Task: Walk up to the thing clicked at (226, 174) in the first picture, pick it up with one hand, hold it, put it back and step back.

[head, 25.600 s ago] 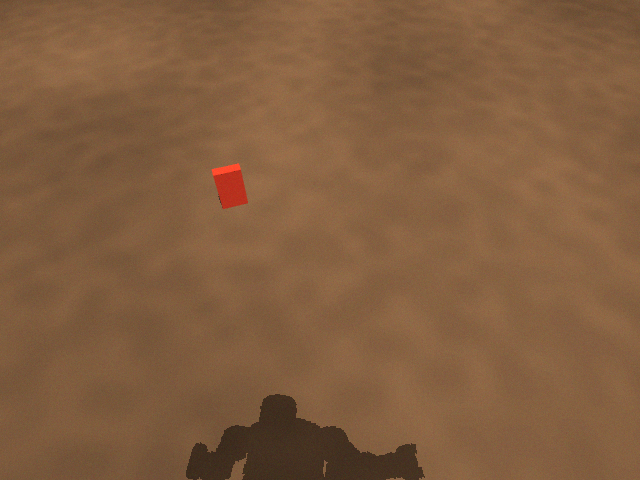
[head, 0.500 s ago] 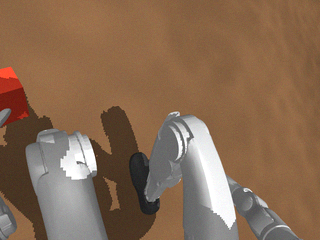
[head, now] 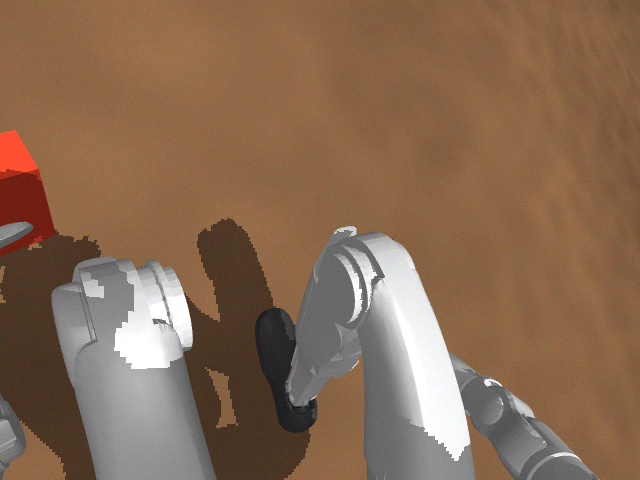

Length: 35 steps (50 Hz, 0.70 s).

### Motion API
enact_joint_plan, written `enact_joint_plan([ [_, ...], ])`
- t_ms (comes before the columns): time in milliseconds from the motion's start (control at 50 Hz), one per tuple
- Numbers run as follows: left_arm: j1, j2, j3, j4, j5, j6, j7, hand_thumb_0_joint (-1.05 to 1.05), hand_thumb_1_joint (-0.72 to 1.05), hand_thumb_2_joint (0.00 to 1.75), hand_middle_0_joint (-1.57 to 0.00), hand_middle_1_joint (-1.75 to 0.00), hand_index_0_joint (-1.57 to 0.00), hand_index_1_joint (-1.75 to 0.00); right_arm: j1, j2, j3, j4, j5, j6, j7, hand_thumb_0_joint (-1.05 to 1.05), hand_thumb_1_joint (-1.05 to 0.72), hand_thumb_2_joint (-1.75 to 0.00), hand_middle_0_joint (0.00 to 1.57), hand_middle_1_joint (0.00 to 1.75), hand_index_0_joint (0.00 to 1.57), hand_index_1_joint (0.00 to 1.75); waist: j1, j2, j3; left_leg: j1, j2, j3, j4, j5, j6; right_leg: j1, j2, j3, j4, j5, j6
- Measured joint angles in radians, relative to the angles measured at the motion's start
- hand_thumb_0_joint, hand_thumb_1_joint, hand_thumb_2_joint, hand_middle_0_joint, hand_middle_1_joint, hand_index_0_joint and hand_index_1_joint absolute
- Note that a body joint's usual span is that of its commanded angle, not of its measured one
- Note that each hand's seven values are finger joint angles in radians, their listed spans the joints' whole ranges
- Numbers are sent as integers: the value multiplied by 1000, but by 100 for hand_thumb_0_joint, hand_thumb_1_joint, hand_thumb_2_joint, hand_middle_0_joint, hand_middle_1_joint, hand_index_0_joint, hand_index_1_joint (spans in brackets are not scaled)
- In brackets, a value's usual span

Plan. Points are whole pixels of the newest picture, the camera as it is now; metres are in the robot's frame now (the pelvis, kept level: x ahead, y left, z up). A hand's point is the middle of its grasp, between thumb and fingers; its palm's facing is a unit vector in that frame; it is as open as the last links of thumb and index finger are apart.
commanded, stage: open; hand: left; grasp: from the side
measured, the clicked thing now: out of the picture +0.41 +0.29 -0.19
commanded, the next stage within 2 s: withdraw in 0.10 s
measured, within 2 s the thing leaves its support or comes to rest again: rests again in 0.48 s
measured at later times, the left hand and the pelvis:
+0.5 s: hand out of the picture +0.40 +0.35 -0.11, palm faces +0.49 -0.87 -0.01, open 17.5 cm; pelvis +0.00 +0.00 +0.01, yaw +1 degrees
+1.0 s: hand out of the picture +0.31 +0.41 +0.03, palm faces +0.35 -0.83 -0.43, open 17.4 cm; pelvis +0.02 -0.01 +0.09, yaw +8 degrees
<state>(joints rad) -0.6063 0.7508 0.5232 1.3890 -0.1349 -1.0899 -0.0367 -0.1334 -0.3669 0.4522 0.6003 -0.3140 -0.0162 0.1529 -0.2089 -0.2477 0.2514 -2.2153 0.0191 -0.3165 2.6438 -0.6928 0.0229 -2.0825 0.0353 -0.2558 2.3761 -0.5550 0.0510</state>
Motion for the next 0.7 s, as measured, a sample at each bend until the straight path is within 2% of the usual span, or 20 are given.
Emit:
enact_joint_plan([
  [60, 0, 1, 17, -21, 15, -7, 10, -1, -38, 29, -57, -46, -57, -44, -1, 3, 2, -2, -6, 1, -1, 0, -91, -89, 21, 30, 21, 30, 4, -10, 10, 4, -2, -5, 1, -3, -3, 6, 0, -4, -1, -3, -2],
  [160, -2, 13, 14, -42, 33, -1, 20, -2, -51, 13, -37, -23, -37, -22, -6, 5, -4, 0, -14, 8, -1, 0, -92, -89, 21, 30, 21, 30, 3, -9, 14, 2, -6, -6, 3, -5, -2, 9, -3, -5, -1, -10, -1],
  [300, 14, 8, 4, -58, 27, 17, 19, -2, -58, 4, -19, -7, -19, -7, -13, 3, -12, -5, -10, 15, 2, 0, -92, -89, 21, 30, 21, 30, -1, 11, 10, 1, -6, -4, 0, -9, 0, 9, -3, -4, -3, -14, 2],
  [380, 31, -1, 34, -98, 32, 29, -2, -2, -59, 4, -13, -5, -13, -4, -10, 4, -18, -8, -4, 18, -1, 0, -91, -89, 21, 30, 21, 30, 1, 16, 9, 3, -5, -3, -4, -7, -2, 7, -3, -3, -4, -11, 0],
  [460, 49, -7, 83, -202, 30, 65, -26, -2, -58, 4, -9, -4, -10, -3, 12, 7, -39, -8, 8, 26, -10, 0, -91, -89, 21, 30, 21, 30, 16, 18, -4, 8, -3, 3, -12, -6, -8, 4, -5, 2, -5, -10, -6],
  [500, 61, -4, 95, -263, 17, 94, -41, -2, -58, 5, -8, -4, -9, -3, 33, 9, -56, -8, 21, 32, -15, 0, -91, -89, 21, 30, 21, 30, 25, 26, -26, 6, -5, 10, -22, -4, -11, 0, -9, 6, -7, -12, -10],
  [540, 71, 2, 88, -301, 1, 127, -64, -2, -58, 5, -7, -3, -9, -3, 56, 8, -77, -6, 39, 35, -21, 0, -91, -89, 21, 30, 21, 30, 34, 43, -60, -1, -6, 22, -35, -1, -10, -8, -14, 14, -12, -16, -13],
  [620, 100, 8, 18, -284, -48, 207, -140, -2, -58, 5, -6, -3, -7, -2, 84, 4, -120, 17, 85, 33, -35, 0, -91, -89, 21, 30, 21, 30, 52, 94, -127, -16, -5, 55, -66, 7, 2, -23, -22, 37, -27, -23, -13],
  [700, 137, -55, 3, -327, -102, 280, -212, -2, -60, 3, -5, -3, -7, -2, 105, -2, -162, 20, 127, 25, -45, 0, -90, -89, 21, 30, 21, 30, 83, 131, -162, -21, 2, 83, -93, 10, 16, -31, -23, 58, -42, -27, -12],
])
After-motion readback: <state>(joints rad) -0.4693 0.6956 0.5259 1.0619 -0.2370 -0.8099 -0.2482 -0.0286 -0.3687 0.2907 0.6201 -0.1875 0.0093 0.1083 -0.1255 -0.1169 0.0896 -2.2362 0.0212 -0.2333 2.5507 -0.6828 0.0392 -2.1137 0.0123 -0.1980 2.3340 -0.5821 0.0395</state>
